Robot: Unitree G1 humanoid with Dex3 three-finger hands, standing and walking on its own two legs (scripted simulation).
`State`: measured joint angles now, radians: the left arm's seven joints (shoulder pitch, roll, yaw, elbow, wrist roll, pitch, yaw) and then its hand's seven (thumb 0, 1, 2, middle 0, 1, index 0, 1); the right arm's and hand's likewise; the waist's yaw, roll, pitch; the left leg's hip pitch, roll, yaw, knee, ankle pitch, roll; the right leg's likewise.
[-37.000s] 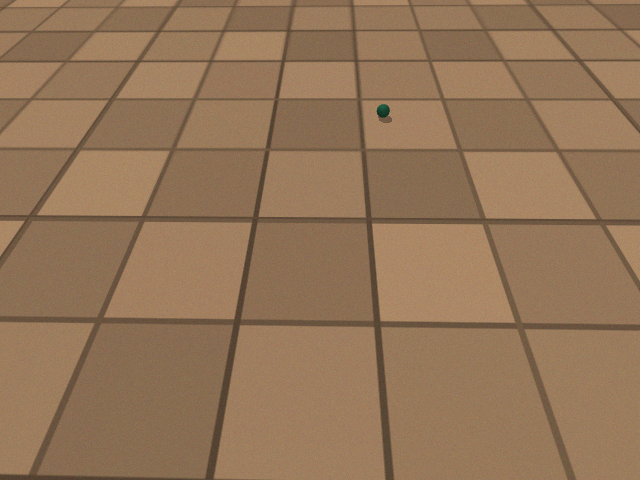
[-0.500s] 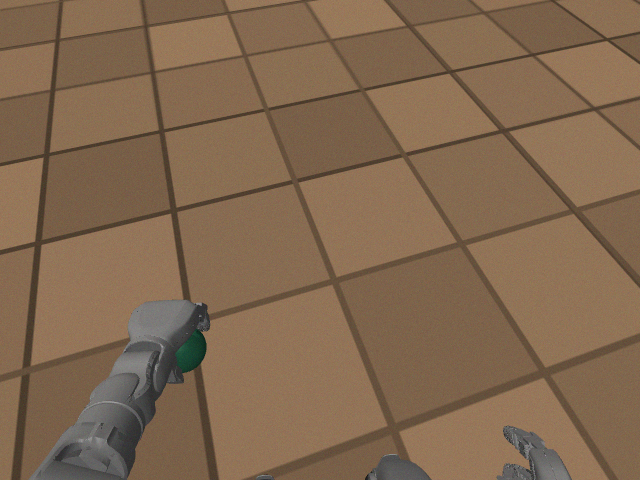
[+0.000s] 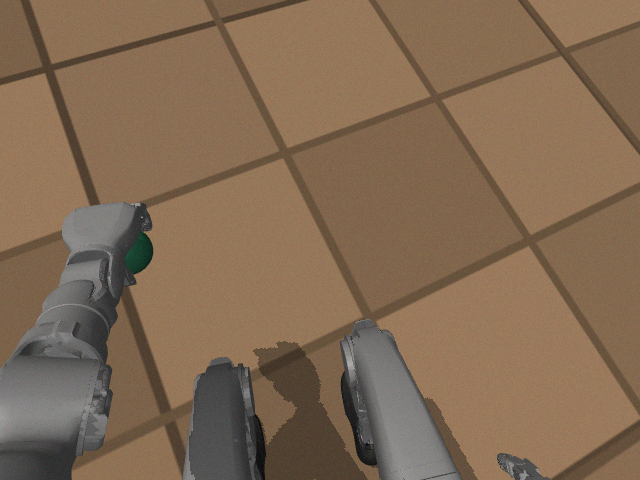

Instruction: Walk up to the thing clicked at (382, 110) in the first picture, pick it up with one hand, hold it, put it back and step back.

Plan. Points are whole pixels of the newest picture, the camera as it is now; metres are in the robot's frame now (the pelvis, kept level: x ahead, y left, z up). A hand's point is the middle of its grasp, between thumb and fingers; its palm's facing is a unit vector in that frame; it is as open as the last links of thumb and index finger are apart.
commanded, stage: crouch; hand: left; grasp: from above
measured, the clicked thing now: (126, 251) +0.46 +0.21 -0.16
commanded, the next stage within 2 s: lower in 1.10 s
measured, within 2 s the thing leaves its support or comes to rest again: neither
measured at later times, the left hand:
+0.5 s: hand (144, 262) +0.48 +0.23 -0.28, palm faces -0.46 -0.02 -0.89, open 9.3 cm
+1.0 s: hand (154, 262) +0.50 +0.23 -0.34, palm faces -0.47 -0.02 -0.88, open 9.3 cm
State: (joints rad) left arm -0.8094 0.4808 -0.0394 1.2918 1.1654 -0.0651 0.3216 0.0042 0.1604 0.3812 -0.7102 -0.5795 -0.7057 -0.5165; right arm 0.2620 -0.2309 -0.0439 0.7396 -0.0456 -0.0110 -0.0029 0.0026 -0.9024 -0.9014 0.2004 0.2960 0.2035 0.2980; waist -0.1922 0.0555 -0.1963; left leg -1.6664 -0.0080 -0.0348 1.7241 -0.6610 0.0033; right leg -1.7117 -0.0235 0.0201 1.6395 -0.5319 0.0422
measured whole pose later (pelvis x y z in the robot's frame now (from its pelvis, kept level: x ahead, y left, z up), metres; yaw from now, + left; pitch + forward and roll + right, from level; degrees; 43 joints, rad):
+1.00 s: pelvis -0.03 +0.00 -0.18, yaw -3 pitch +37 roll -7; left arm -1.14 0.78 0.07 1.53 1.29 -0.18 0.34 0.01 0.14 0.40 -0.73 -0.57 -0.73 -0.50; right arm 0.22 -0.29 0.09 0.69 -0.13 -0.04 0.13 0.00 -0.91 -0.90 0.20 0.30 0.20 0.30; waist -0.34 0.01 -0.03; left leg -2.24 -0.05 -0.11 2.30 -0.72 -0.01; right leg -2.25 -0.03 -0.02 2.16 -0.56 0.05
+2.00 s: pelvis -0.02 +0.01 -0.22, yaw -7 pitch +35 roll -13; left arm -1.19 0.94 0.08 1.64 1.33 -0.18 0.44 0.00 0.13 0.38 -0.76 -0.54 -0.76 -0.48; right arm 0.20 -0.33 0.22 0.63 -0.17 -0.10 0.16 0.00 -0.91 -0.90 0.20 0.30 0.20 0.30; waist -0.42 -0.05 0.10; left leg -2.35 -0.05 -0.17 2.47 -0.73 0.00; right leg -2.32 -0.02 -0.07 2.26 -0.55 0.06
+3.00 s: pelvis -0.03 +0.01 -0.22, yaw -11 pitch +31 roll -16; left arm -1.22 1.09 0.09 1.73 1.34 -0.19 0.51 0.00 0.13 0.38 -0.75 -0.56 -0.75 -0.50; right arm 0.17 -0.38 0.32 0.59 -0.21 -0.18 0.21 -0.01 -0.91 -0.90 0.20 0.30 0.20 0.30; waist -0.47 -0.11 0.19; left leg -2.34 -0.04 -0.22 2.51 -0.74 0.02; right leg -2.29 0.00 -0.12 2.25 -0.53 0.07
